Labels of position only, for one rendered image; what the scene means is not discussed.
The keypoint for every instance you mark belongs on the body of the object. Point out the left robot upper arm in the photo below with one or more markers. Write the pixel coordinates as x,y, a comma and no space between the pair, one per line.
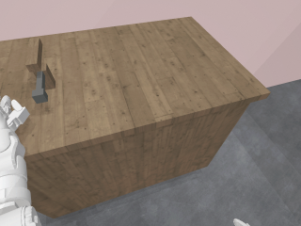
22,216

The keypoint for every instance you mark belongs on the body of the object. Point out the counter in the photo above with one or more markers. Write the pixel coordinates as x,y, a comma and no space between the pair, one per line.
129,106

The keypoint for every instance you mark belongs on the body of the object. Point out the robot left hand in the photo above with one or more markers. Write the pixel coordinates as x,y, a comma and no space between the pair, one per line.
11,119

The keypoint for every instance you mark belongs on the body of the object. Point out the left robot forearm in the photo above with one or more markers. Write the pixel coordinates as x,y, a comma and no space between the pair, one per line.
13,173

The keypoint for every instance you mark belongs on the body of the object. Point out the tap lever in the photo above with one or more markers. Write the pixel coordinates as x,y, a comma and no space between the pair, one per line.
39,94

